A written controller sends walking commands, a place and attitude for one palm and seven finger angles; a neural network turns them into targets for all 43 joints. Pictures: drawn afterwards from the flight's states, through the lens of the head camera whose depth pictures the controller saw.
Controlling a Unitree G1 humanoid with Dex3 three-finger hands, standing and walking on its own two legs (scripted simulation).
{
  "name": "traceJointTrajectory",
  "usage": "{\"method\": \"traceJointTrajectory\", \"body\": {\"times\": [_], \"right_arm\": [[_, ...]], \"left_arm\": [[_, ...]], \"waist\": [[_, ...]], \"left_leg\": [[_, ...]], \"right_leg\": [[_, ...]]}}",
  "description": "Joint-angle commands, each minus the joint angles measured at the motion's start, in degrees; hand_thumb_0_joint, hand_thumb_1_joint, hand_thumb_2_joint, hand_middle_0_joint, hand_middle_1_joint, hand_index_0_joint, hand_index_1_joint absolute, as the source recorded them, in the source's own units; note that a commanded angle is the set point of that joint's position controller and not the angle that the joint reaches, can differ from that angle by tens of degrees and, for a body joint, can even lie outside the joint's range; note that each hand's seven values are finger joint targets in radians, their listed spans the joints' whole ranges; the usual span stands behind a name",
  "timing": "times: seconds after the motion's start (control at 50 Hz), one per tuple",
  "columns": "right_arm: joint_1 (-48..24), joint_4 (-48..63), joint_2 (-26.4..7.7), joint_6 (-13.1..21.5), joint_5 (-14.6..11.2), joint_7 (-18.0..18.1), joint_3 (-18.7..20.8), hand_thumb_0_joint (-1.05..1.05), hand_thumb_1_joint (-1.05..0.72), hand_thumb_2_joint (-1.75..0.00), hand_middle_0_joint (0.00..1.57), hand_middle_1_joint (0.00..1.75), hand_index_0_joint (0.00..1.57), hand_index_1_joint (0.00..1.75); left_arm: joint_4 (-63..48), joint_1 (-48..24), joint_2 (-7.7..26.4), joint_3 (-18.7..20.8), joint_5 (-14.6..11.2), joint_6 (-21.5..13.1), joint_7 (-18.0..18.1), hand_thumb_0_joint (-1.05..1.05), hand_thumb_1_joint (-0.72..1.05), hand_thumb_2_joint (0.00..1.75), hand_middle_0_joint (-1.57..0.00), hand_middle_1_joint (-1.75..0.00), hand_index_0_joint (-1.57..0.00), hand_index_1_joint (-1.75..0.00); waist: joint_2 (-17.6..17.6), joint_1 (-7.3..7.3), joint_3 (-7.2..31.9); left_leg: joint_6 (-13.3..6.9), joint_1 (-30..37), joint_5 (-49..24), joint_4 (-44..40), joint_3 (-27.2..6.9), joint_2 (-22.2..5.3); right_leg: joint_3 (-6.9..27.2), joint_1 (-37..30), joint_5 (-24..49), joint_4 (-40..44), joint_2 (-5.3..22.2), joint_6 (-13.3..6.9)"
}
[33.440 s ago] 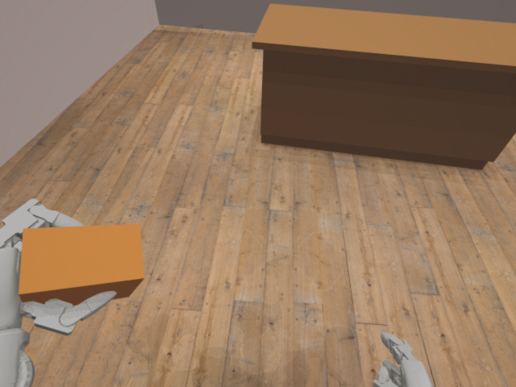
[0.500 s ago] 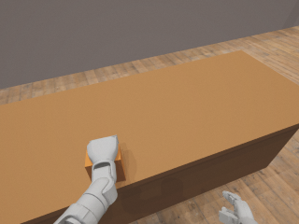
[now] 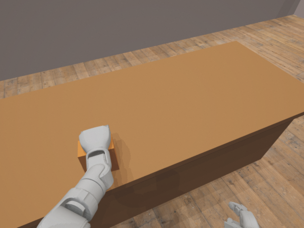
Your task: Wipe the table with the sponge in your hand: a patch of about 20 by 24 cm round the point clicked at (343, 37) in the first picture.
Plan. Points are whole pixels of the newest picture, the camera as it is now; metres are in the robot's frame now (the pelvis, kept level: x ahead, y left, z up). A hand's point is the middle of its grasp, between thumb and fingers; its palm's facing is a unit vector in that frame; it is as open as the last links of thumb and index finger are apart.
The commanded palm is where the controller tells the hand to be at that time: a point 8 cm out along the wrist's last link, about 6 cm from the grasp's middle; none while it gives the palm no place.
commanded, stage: wipe forward along the third lane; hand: left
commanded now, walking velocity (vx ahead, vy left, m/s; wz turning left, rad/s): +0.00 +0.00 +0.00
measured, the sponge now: (100, 158) +0.34 +0.20 -0.06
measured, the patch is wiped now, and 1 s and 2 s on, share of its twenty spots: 0.85 0.95 0.95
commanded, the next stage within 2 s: wipe back along the third lane in 1.14 s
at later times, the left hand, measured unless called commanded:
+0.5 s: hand (98, 135) +0.40 +0.21 -0.01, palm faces -0.10 +0.00 -0.99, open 10.0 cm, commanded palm +0.39 +0.20 +0.02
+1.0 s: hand (94, 122) +0.45 +0.24 -0.01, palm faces -0.11 +0.00 -0.99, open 10.0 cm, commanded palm +0.44 +0.22 +0.02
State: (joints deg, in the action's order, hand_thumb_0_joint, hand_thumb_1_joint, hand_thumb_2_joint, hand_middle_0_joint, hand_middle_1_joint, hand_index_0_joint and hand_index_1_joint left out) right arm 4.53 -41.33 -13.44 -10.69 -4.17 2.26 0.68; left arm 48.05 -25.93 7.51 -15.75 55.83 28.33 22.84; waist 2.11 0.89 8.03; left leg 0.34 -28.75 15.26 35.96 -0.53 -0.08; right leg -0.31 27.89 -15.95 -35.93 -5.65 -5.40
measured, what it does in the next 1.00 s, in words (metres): stands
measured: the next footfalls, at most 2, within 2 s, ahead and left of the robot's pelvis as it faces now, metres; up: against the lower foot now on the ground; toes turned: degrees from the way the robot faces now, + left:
none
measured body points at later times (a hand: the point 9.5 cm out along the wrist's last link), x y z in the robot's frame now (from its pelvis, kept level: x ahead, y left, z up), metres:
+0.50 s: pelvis -0.02 +0.02 -0.01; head +0.03 +0.01 +0.44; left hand +0.40 +0.21 +0.04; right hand +0.10 -0.23 -0.15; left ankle +0.03 +0.13 -0.72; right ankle +0.02 -0.06 -0.72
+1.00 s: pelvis +0.00 +0.04 -0.02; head +0.07 +0.05 +0.43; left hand +0.46 +0.23 +0.04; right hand +0.08 -0.22 -0.14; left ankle +0.03 +0.13 -0.72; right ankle +0.02 -0.06 -0.72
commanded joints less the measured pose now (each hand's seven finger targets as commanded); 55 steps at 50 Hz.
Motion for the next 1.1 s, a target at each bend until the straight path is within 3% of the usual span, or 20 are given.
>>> {"method": "traceJointTrajectory", "body": {"times": [0.0,0.04,0.06,0.1,0.14,0.16,0.2,0.24,0.32,0.44,0.54,0.6,0.64,0.7,0.72,0.76,0.84,0.98,1.04,1.08], "right_arm": [[-6.0,7.9,-6.3,2.6,0.3,0.3,2.2,0.0,-0.9,-0.9,0.2,0.3,0.2,0.3],[-5.7,7.4,-6.6,2.7,0.4,0.3,2.3,0.0,-0.9,-0.9,0.2,0.3,0.2,0.3],[-5.1,7.6,-6.4,2.7,0.4,0.3,2.2,0.0,-0.9,-0.9,0.2,0.3,0.2,0.3],[-4.5,7.2,-6.4,2.9,0.3,0.2,2.4,0.0,-0.9,-0.9,0.2,0.3,0.2,0.3],[-4.1,7.0,-6.7,3.0,0.4,0.2,2.5,0.0,-0.9,-0.9,0.2,0.3,0.2,0.3],[-3.8,7.0,-6.4,3.1,0.4,0.2,2.4,0.0,-0.9,-0.9,0.2,0.3,0.2,0.3],[-3.0,6.4,-6.4,3.4,0.4,0.2,2.4,0.0,-0.9,-0.9,0.2,0.3,0.2,0.3],[-2.5,5.6,-6.7,3.6,0.4,0.3,2.4,0.0,-0.9,-0.9,0.2,0.3,0.2,0.3],[-0.9,5.0,-6.6,4.4,0.6,0.4,2.2,0.0,-0.9,-0.9,0.2,0.3,0.2,0.3],[1.7,4.0,-6.9,5.3,1.0,-0.3,2.5,0.0,-0.9,-0.9,0.2,0.3,0.2,0.3],[3.5,3.4,-7.7,5.7,1.1,-0.5,2.4,0.0,-0.9,-0.9,0.2,0.3,0.2,0.3],[4.6,3.2,-7.7,5.8,1.3,-0.8,2.3,0.0,-0.9,-0.9,0.2,0.3,0.2,0.3],[5.1,3.1,-7.9,6.0,1.2,-1.0,2.5,0.0,-0.9,-0.9,0.2,0.3,0.2,0.3],[6.4,3.0,-7.8,6.2,1.3,-1.4,2.6,0.0,-0.9,-0.9,0.2,0.3,0.2,0.3],[6.8,3.0,-8.0,6.2,1.4,-1.5,2.6,0.0,-0.9,-0.9,0.2,0.3,0.2,0.3],[7.7,2.7,-8.3,6.2,1.4,-1.6,2.6,0.0,-0.9,-0.9,0.2,0.3,0.2,0.3],[8.2,2.6,-8.3,6.4,1.5,-2.1,2.9,0.0,-0.9,-0.9,0.2,0.3,0.2,0.3],[9.7,2.1,-8.8,6.4,2.0,-2.7,3.1,0.0,-0.9,-0.9,0.2,0.3,0.2,0.3],[10.0,1.7,-9.1,6.5,2.0,-2.7,3.0,0.0,-0.9,-0.9,0.2,0.3,0.2,0.3],[10.4,1.8,-9.1,6.5,2.2,-2.9,2.9,0.0,-0.9,-0.9,0.2,0.3,0.2,0.3]], "left_arm": [[-2.7,-17.8,7.4,2.3,1.4,0.0,1.7,0.0,0.1,1.3,-1.2,-1.6,-1.2,-1.6],[-0.9,-18.7,9.5,4.6,1.3,-0.4,1.9,0.0,0.1,1.3,-1.2,-1.6,-1.2,-1.6],[-0.8,-19.2,7.7,2.5,1.3,-0.6,1.9,0.0,0.1,1.3,-1.2,-1.6,-1.2,-1.6],[0.3,-20.9,7.3,2.4,1.0,-1.1,2.3,0.0,0.1,1.3,-1.2,-1.6,-1.2,-1.6],[2.5,-20.2,9.2,5.0,1.0,-1.1,2.7,0.0,0.1,1.3,-1.2,-1.6,-1.2,-1.6],[2.1,-22.6,7.2,2.5,1.0,-1.3,2.8,0.0,0.1,1.3,-1.2,-1.6,-1.2,-1.6],[3.9,-26.9,7.1,2.1,1.3,-1.6,3.2,0.0,0.1,1.3,-1.2,-1.6,-1.2,-1.6],[5.9,-29.8,10.0,4.4,1.5,-1.7,3.7,0.0,0.1,1.3,-1.2,-1.6,-1.2,-1.6],[9.5,-34.1,9.6,3.7,1.2,-1.7,4.6,0.0,0.1,1.3,-1.2,-1.6,-1.2,-1.6],[13.2,-37.9,10.4,5.4,0.7,-1.7,5.4,0.0,0.1,1.3,-1.2,-1.6,-1.2,-1.6],[15.8,-40.2,13.6,7.2,0.7,-1.5,5.5,0.0,0.1,1.3,-1.2,-1.6,-1.2,-1.6],[16.7,-42.3,12.7,5.4,1.4,-1.1,5.3,0.0,0.1,1.3,-1.2,-1.6,-1.2,-1.6],[17.6,-42.1,13.9,7.0,1.2,-1.0,5.2,0.0,0.1,1.3,-1.2,-1.6,-1.2,-1.6],[17.7,-43.3,12.2,5.3,0.9,-1.4,4.9,0.0,0.1,1.3,-1.2,-1.6,-1.2,-1.6],[18.6,-41.9,13.8,6.8,0.9,-1.4,4.8,0.0,0.1,1.3,-1.2,-1.6,-1.2,-1.6],[19.1,-43.0,15.0,7.3,1.3,-1.5,4.7,0.0,0.1,1.3,-1.2,-1.6,-1.2,-1.6],[19.2,-44.3,12.8,6.2,1.3,-1.6,4.5,0.0,0.1,1.3,-1.2,-1.6,-1.2,-1.6],[20.9,-46.6,13.3,6.1,2.0,-1.6,4.5,0.0,0.1,1.3,-1.2,-1.6,-1.2,-1.6],[21.7,-49.0,15.3,7.7,2.0,-1.5,4.8,0.0,0.1,1.3,-1.2,-1.6,-1.2,-1.6],[21.6,-50.1,14.1,6.1,2.2,-1.3,4.8,0.0,0.1,1.3,-1.2,-1.6,-1.2,-1.6]], "waist": [[-7.8,-1.31,13.4],[-6.9,-1.03,13.2],[-6.0,-1.46,13.9],[-6.8,-1.99,14.1],[-7.8,-1.3,14.2],[-7.1,-2.35,14.3],[-6.8,-3.24,13.0],[-6.6,-3.37,12.7],[-5.2,-4.35,13.3],[-4.5,-4.88,18.7],[-6.0,-5.8,18.9],[-4.4,-6.73,17.8],[-4.6,-6.46,18.4],[-2.4,-6.88,19.6],[-2.5,-6.32,20.1],[-2.8,-6.9,20.1],[-2.6,-7.45,20.8],[-1.7,-8.46,20.2],[-1.7,-8.82,20.7],[-0.8,-9.4,21.2]], "left_leg": [[-2.4,0.0,-2.4,-1.1,0.2,2.1],[-2.2,-0.6,-1.9,-0.9,0.0,2.0],[-2.3,-0.6,-1.9,-0.7,0.3,2.0],[-2.3,-1.1,-1.7,-0.2,0.3,1.8],[-2.3,-1.8,-1.5,-0.3,-0.1,1.7],[-2.4,-1.4,-1.3,-0.1,0.3,1.6],[-2.4,-1.8,0.5,-0.1,0.2,1.3],[-2.5,-2.6,1.8,-0.2,-0.1,1.1],[-2.5,-3.3,3.7,0.3,0.2,0.9],[-2.7,-2.5,0.8,1.5,-0.2,0.4],[-2.8,-4.5,0.0,2.1,-0.5,0.1],[-2.9,-4.5,-0.2,2.4,-0.2,0.1],[-2.9,-4.5,-1.1,2.5,-0.6,0.0],[-2.9,-3.4,-2.2,2.9,-0.4,-0.1],[-2.9,-3.6,-2.3,3.0,-0.4,-0.1],[-2.9,-4.0,-3.5,3.4,-0.8,-0.2],[-2.9,-3.2,-5.6,3.8,-1.0,-0.4],[-2.8,-2.1,-7.3,4.8,-1.5,-0.8],[-2.8,-2.7,-7.4,5.0,-2.0,-1.1],[-2.7,-2.2,-7.5,5.4,-2.0,-1.0]], "right_leg": [[8.0,-9.4,14.0,6.6,5.2,2.5],[8.2,-8.1,12.9,6.6,4.9,2.2],[7.3,-7.9,12.6,6.0,5.0,2.4],[7.1,-7.2,12.6,5.8,5.0,2.5],[6.9,-6.5,11.4,5.8,4.6,2.4],[6.3,-5.8,11.0,5.5,4.7,2.7],[5.4,-3.2,7.4,5.8,4.5,2.8],[5.3,-1.8,4.2,6.0,4.3,2.8],[4.0,0.6,0.4,5.6,4.2,3.1],[2.9,0.4,4.1,3.8,3.6,3.1],[2.8,0.3,6.2,3.2,3.6,3.4],[2.4,1.9,6.6,3.1,3.5,3.4],[2.0,1.8,7.1,2.8,3.4,3.2],[1.5,2.8,8.0,2.3,3.1,3.1],[1.6,2.2,8.1,2.3,3.1,3.0],[1.3,2.4,9.3,1.6,2.9,3.1],[0.8,3.2,11.5,1.1,2.7,2.9],[0.0,6.5,11.3,0.3,2.3,2.7],[-0.1,7.1,10.7,-0.2,2.2,2.7],[-0.3,8.2,10.5,-0.4,2.2,2.7]]}}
